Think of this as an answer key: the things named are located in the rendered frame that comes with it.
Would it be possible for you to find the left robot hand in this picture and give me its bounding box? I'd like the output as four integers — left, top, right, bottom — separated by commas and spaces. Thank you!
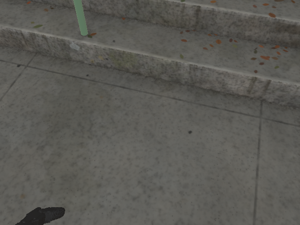
15, 207, 66, 225

